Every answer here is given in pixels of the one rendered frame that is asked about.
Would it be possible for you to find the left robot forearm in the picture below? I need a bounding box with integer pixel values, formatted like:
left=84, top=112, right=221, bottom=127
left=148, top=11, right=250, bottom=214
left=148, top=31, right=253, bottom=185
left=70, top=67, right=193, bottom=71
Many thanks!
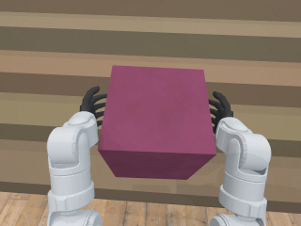
left=46, top=111, right=99, bottom=226

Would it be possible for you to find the left robot upper arm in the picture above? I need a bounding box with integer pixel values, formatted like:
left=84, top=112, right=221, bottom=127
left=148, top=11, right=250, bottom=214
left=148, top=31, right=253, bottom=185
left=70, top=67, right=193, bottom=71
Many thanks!
left=51, top=210, right=103, bottom=226

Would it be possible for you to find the robot right hand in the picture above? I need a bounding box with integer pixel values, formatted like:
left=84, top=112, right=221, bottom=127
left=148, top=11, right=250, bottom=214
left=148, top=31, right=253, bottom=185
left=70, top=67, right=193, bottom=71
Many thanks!
left=208, top=91, right=233, bottom=134

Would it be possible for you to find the carton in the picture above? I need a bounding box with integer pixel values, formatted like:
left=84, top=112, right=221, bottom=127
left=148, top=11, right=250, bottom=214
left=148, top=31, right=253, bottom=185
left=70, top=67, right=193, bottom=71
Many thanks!
left=97, top=65, right=217, bottom=180

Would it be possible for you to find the right robot upper arm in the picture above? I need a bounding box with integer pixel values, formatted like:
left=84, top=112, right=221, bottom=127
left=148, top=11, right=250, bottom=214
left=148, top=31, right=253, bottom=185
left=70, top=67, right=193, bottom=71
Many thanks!
left=209, top=214, right=260, bottom=226

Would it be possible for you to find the right robot forearm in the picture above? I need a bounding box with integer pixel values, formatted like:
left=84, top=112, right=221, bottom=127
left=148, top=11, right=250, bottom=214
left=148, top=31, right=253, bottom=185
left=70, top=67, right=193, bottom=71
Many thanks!
left=215, top=117, right=272, bottom=226

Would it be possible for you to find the robot left hand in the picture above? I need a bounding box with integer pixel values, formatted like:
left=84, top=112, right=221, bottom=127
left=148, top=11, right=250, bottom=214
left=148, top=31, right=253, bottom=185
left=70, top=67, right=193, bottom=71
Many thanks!
left=79, top=86, right=107, bottom=127

